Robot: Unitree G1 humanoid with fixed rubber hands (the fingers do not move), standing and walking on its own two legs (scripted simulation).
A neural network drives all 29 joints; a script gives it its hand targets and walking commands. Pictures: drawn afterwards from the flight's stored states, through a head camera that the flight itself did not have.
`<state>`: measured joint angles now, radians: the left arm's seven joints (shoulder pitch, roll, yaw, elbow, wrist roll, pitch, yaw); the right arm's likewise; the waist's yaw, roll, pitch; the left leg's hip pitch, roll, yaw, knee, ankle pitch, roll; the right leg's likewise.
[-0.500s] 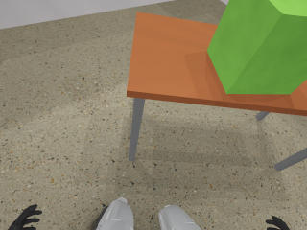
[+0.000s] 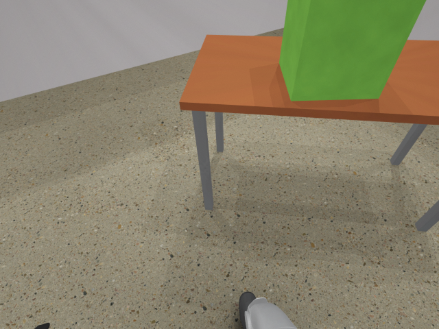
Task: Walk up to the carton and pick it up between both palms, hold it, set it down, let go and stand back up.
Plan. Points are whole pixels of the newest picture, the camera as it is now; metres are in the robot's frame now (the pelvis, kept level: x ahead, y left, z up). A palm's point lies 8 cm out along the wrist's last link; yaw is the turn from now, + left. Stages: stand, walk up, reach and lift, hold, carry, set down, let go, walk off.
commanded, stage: walk up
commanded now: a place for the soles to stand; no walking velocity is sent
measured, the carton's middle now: (336, 36) +0.94 -0.32 +0.11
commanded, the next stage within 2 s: none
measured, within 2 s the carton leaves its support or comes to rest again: neither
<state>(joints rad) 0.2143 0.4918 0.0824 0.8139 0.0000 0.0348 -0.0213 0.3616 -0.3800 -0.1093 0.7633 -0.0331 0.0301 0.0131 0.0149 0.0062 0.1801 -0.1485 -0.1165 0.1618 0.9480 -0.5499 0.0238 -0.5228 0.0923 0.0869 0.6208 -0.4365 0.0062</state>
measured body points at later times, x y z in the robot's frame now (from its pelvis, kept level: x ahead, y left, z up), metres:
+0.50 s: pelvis -0.14 -0.05 +0.00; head -0.20 -0.10 +0.44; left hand -0.12 +0.29 -0.06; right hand -0.06 -0.37 -0.13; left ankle -0.09 +0.03 -0.68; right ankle -0.14 -0.14 -0.71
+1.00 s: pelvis -0.08 +0.01 +0.01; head -0.05 -0.02 +0.46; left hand -0.03 +0.35 -0.07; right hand -0.02 -0.31 -0.11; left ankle -0.03 +0.12 -0.69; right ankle -0.14 -0.14 -0.70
